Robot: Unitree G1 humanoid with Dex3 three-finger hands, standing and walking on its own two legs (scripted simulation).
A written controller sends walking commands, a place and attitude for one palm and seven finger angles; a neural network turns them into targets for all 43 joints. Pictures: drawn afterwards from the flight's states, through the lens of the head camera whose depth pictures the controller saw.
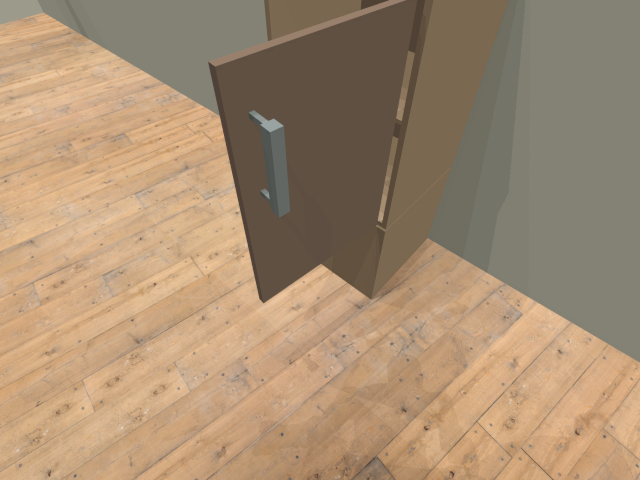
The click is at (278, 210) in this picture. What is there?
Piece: cupboard door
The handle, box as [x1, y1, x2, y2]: [248, 110, 289, 217]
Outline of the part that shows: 253,110 248,113 249,118 259,125 261,128 269,190 268,192 264,188 260,192 270,203 271,210 279,217 289,211 283,126 274,119 268,121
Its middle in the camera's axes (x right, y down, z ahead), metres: -0.09 -0.12 +0.63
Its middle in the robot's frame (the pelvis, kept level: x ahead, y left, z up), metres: +0.56 +0.12 +0.07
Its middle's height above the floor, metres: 0.85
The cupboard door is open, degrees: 82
